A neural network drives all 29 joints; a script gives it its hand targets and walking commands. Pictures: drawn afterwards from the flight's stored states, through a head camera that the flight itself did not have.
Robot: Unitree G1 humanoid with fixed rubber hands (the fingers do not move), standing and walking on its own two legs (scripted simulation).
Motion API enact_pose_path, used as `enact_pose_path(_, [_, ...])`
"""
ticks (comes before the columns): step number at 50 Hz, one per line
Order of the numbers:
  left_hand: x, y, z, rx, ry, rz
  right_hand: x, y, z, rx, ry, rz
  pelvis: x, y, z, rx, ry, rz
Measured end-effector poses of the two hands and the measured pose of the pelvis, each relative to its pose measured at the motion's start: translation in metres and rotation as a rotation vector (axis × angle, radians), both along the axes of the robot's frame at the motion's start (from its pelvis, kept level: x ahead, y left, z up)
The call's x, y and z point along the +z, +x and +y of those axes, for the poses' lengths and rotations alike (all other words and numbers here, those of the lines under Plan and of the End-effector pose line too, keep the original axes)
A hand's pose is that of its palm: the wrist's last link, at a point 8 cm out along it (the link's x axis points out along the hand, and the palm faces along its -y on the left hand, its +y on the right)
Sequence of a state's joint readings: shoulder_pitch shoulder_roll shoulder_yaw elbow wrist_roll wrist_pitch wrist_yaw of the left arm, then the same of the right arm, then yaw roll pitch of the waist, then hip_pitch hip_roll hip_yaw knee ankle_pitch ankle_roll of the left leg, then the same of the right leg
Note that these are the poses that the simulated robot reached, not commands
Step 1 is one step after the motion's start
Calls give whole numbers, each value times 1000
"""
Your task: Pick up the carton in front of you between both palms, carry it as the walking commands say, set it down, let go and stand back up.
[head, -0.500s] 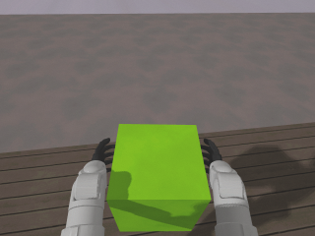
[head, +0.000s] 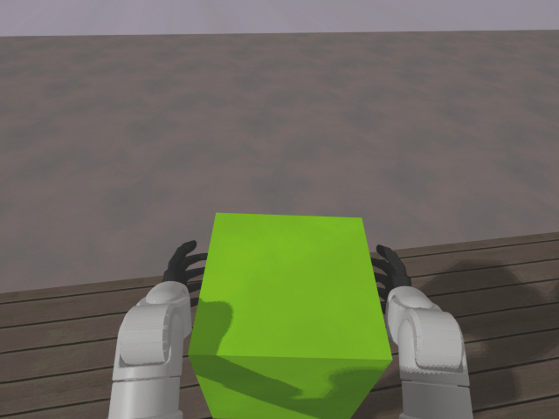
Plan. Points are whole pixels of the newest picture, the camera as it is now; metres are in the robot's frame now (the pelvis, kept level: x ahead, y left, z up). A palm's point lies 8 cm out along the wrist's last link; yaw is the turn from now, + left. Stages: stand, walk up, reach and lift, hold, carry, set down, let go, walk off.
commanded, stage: carry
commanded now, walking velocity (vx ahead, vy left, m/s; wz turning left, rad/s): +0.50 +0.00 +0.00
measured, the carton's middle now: (284, 321) +0.27 -0.01 +0.02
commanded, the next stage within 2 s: none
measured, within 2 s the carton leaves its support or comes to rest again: neither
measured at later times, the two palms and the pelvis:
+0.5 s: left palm (216, 170) +0.55 +0.12 +0.09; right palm (370, 177) +0.53 -0.18 +0.09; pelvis +0.27 -0.02 +0.00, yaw -2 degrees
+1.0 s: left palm (230, 102) +0.83 +0.11 +0.10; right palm (348, 104) +0.82 -0.19 +0.11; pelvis +0.50 -0.03 -0.01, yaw -2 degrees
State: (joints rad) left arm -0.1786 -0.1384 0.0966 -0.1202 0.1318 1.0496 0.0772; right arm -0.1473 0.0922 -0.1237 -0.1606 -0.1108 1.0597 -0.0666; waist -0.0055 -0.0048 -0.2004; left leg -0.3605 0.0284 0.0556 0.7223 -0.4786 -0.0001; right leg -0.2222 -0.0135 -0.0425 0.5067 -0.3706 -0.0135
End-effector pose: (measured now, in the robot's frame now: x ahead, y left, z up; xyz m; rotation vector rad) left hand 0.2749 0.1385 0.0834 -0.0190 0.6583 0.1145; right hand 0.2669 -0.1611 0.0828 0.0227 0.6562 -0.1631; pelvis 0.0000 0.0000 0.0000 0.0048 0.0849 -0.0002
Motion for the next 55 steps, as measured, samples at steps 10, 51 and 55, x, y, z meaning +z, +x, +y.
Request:
enact_pose_path(10, [3,79,25,42,-35,18,5,85,25,-3,24,16,-4,91,16,-54,22,3])
enact_pose_path(51, [22,565,-28,-36,14,-1,27,560,-27,-3,-41,0,-6,507,-31,-40,9,-27])
enact_pose_path(55, [30,601,-32,-59,40,30,32,593,-32,3,-49,33,-6,521,-30,-45,3,-12])
